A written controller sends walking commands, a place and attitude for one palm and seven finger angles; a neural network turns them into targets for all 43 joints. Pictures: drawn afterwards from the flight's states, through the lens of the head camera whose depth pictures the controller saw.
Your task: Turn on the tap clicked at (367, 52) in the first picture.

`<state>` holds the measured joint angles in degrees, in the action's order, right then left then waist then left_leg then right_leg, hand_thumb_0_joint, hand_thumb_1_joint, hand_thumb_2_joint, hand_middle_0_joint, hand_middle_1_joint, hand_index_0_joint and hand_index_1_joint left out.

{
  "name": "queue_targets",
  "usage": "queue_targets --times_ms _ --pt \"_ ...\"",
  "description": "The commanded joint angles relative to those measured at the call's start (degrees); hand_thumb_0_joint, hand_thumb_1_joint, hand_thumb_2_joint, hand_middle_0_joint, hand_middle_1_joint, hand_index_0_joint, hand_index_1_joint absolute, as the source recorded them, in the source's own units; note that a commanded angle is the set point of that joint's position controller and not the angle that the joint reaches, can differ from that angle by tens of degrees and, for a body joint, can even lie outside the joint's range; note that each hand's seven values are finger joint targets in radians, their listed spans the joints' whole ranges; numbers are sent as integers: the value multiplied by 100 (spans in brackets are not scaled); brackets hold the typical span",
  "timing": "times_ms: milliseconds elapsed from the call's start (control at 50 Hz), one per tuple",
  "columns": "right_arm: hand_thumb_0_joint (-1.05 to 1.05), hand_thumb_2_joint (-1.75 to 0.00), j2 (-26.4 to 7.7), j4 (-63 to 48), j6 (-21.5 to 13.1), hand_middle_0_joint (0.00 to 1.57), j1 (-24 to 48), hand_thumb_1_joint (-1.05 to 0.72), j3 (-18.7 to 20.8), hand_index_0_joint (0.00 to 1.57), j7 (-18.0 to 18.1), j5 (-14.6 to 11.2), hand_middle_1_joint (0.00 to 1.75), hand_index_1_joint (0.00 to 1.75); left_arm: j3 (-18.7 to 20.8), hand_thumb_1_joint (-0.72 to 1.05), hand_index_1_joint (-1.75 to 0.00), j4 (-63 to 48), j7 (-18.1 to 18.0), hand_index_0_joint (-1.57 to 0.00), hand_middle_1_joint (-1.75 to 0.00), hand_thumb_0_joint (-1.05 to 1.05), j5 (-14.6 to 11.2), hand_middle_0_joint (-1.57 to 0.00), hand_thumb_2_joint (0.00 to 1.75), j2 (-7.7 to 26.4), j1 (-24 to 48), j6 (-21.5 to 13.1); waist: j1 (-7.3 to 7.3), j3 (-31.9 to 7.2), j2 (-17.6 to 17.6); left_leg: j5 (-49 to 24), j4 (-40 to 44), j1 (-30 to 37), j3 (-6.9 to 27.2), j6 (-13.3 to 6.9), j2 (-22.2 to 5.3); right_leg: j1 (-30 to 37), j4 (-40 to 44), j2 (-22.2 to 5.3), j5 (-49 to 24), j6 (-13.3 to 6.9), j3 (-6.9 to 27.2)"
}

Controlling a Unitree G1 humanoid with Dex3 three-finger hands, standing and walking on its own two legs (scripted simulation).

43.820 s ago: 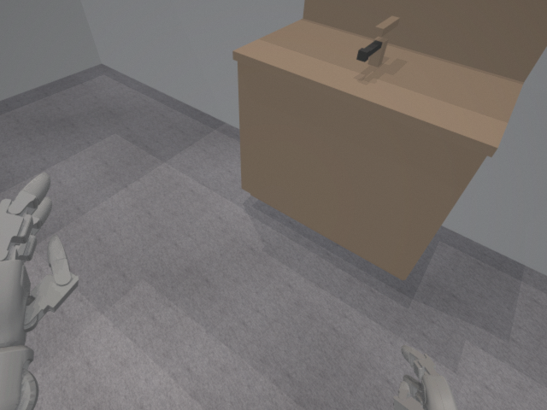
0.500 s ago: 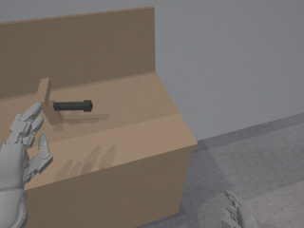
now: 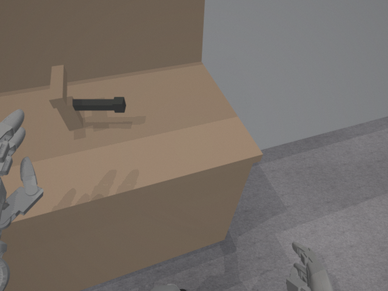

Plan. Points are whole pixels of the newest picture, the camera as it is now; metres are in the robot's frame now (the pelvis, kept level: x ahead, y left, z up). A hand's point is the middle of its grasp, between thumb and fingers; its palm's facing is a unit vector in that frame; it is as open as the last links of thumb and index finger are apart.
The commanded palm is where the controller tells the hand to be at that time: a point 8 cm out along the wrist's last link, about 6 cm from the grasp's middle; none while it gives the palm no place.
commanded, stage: step back with the hand held close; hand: left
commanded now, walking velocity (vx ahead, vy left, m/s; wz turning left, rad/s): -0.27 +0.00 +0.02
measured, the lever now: (119, 104) +0.51 +0.24 +0.08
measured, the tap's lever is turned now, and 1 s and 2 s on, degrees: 73 73 73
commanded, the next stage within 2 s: stop stepping back and stand still in 0.58 s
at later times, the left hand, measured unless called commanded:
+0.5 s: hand (0, 241) +0.14 +0.26 +0.17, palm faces +0.32 -0.86 -0.40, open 7.4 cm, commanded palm +0.07 +0.30 +0.19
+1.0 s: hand out of the picture -0.02 +0.24 +0.16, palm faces +0.33 -0.87 -0.36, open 7.4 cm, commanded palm -0.09 +0.29 +0.19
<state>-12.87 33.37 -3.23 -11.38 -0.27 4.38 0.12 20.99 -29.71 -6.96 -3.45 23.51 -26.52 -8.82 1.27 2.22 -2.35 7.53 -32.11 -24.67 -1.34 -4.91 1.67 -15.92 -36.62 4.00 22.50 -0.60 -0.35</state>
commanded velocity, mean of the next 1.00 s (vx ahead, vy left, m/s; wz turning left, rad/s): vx -0.14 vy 0.03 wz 0.01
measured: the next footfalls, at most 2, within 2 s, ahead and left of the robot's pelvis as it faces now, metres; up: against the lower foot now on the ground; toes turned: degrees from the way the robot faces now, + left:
left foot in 0.36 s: +0.01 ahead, +0.12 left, +0.00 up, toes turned +0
right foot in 0.68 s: -0.10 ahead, -0.11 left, +0.00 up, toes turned -1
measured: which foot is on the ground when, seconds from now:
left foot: down 0.00-0.18, up 0.20-0.34, down 0.36-0.72, up 0.74-1.00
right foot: down 0.00-0.36, up 0.38-0.66, down 0.68-1.00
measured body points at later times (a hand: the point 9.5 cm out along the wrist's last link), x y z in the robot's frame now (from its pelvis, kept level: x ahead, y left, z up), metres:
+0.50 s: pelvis -0.09 +0.03 +0.00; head -0.04 +0.05 +0.45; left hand +0.12 +0.31 +0.19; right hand +0.10 -0.20 -0.06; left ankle -0.03 +0.12 -0.73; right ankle -0.05 -0.10 -0.69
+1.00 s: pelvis -0.24 +0.01 +0.00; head -0.23 +0.03 +0.45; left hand -0.05 +0.28 +0.18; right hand -0.08 -0.26 -0.07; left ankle -0.32 +0.15 -0.71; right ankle -0.14 -0.11 -0.73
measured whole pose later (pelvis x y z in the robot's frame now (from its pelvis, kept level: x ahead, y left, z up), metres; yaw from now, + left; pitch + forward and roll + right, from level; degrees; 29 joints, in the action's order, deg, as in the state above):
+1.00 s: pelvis -0.24 +0.01 +0.00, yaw +3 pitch +1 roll +1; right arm -13.7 36.8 -7.0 -12.3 1.9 3.8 -0.8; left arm 18.5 -32.7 -7.7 -2.9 22.0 -29.5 -7.5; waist -4.0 -1.3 4.3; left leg 23.8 -40.1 -13.4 1.0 -2.5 -1.9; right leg -25.6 -32.7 -2.9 8.6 -0.2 -2.5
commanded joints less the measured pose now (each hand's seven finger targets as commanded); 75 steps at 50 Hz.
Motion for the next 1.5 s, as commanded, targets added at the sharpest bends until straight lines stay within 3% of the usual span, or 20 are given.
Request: queue_targets --times_ms 0,100,200,280,340,380,640,720,800,940,980,1000,1060,1200,1240,1280,1340,1380,1420,1480 --pt "0 -90 -671 -912 -456 20 588 -90 251 20 0 15 30 30 456 90 -30 -1065 -77 -20 -30 0 11 -20 90 740 213 -228 76 -1065 -439 2504 2341 817 2191 18 -1448 -165 -459 -29 343 16 291" --pt "0 -90 -673 -897 -369 20 671 -90 205 20 -18 15 30 30 394 90 -30 -1114 -13 -20 -30 0 11 -20 90 700 70 -170 78 -1101 -474 2305 1840 495 1353 278 -1087 627 1255 -126 -508 -97 115" --pt "0 -90 -586 -836 -388 20 554 -90 279 20 -50 -153 30 30 330 90 -30 -1494 -76 -20 -30 0 -43 -20 90 822 409 -356 -130 -938 1528 1804 -2778 756 435 581 15 -697 2088 -2269 -3155 -1236 1483" --pt "0 -90 -400 -844 -245 20 715 -90 26 20 -29 -112 30 30 597 90 -30 -1302 -102 -20 -30 0 -7 -20 90 963 652 -406 -309 -653 96 1046 -177 276 352 471 -230 386 374 -1831 -5220 -579 754" --pt "0 -90 -575 -937 -342 20 523 -90 229 20 -93 -60 30 30 625 90 -30 -1686 -155 -20 -30 0 16 -20 90 923 358 -476 -70 -1193 -1850 -4941 622 2503 1881 -183 -1921 -1469 -1279 -455 375 91 304" --pt "0 -90 -647 -754 -447 20 260 -90 337 20 -231 -128 30 30 557 90 -30 -1185 -80 -20 -30 0 -19 -20 90 639 0 -466 -90 -1125 -779 -4551 695 2726 1666 -373 -2082 -1944 -2050 -237 931 87 541" --pt "0 -90 -641 -817 -687 20 540 -90 312 20 -127 -26 30 30 781 90 -30 -1369 -130 -20 -30 0 4 -20 90 764 -204 -337 -9 -914 -535 1939 1083 124 1259 40 -1401 632 994 -281 -963 116 -32" --pt "0 -90 -633 -784 -673 20 289 -90 472 20 -83 -212 30 30 461 90 -30 -1005 -103 -20 -30 0 -60 -20 90 728 74 -351 -90 -1002 2124 2203 -3949 -112 365 717 124 -242 2205 -2491 -2696 -1065 1941" --pt "0 -90 -338 -688 -450 20 675 -90 247 20 -76 -152 30 30 538 90 -30 -1024 -139 -20 -30 0 -52 -20 90 772 215 -161 -408 -714 752 1297 -4485 -246 622 652 -261 -731 1748 -2234 -1166 -912 1368" --pt "0 -90 -469 -480 -713 20 439 -90 368 20 -34 -124 30 30 832 90 -30 -1910 -276 -20 -30 0 55 -20 90 1032 -190 -347 -221 -1166 908 1811 274 1136 -15 139 -206 -100 1528 -1861 288 -429 1077" --pt "0 -90 -604 -606 -769 20 217 -90 445 20 50 -80 30 30 819 90 -30 -2139 -341 -20 -30 0 13 -20 90 940 -345 -391 -248 -1463 -624 1179 2031 1777 -154 12 -451 311 -203 -971 -78 -195 255" --pt "0 -90 -740 -720 -772 20 298 -90 519 20 75 -48 30 30 831 90 -30 -2248 -364 -20 -30 0 -9 -20 90 966 -160 -422 -211 -1172 -1978 544 2352 2017 798 -306 -1233 -432 -1616 -280 163 37 -440" --pt "0 -90 -573 -286 -921 20 162 -90 520 20 6 -91 30 30 942 90 -30 -1884 -311 -20 -30 0 107 -20 90 1144 618 -509 -454 -234 -2148 -523 1658 1986 2138 -984 -2113 -2718 -3229 -440 621 59 187" --pt "0 -90 -688 -438 -544 20 240 -90 389 20 -50 -191 30 30 98 90 -30 488 105 -20 -30 0 5 -20 90 335 780 28 -140 -71 996 2452 -1549 -489 110 -25 -559 1155 825 -359 -876 -8 -320" --pt "0 -90 -565 -647 -522 20 608 -90 447 20 -29 -194 30 30 251 90 -30 -72 176 -20 -30 0 -29 -20 90 650 1064 7 -179 -100 2763 2457 -4406 -676 277 193 88 -303 2657 -2042 1709 -805 2983" --pt "0 -90 -575 -440 -510 20 357 -90 366 20 -222 -169 30 30 174 90 -30 -966 218 -20 -30 0 20 -20 90 697 1515 -161 -268 -393 1666 1842 -4248 -140 558 293 -299 -963 2468 -2125 1689 -1166 2794" --pt "0 -90 -402 -407 -508 20 564 -90 258 20 -216 -127 30 30 627 90 -30 -2494 -21 -20 -30 0 73 -20 90 1224 908 -279 -276 -894 979 2043 -2149 1752 393 85 -512 -2092 1851 -1852 1700 -880 1419" --pt "0 -90 -361 -337 -531 20 546 -90 125 20 -100 -75 30 30 696 90 -30 -2892 -162 -20 -30 0 76 -20 90 1247 474 -242 -344 -900 -776 2120 225 2346 367 34 -346 -2240 22 -1040 1670 -504 406" --pt "0 -90 -516 -560 -641 20 594 -90 181 20 -107 -43 30 30 700 90 -30 -2927 -361 -20 -30 0 163 -20 90 1122 810 -285 -363 -142 -3065 3914 2584 538 3312 -518 -1958 -2368 -3706 143 894 -83 78" --pt "0 -90 -430 -135 -776 20 239 -90 221 20 -232 -106 30 30 859 90 -30 -1530 -315 -20 -30 0 240 -20 90 1247 1028 -321 -394 100 -947 1607 1859 1064 2727 -747 -1908 -3128 -4440 -291 130 27 405"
